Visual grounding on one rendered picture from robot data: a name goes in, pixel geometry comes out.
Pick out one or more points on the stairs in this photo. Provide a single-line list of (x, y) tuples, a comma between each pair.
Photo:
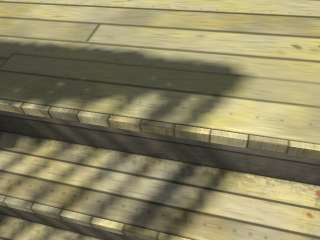
[(179, 201)]

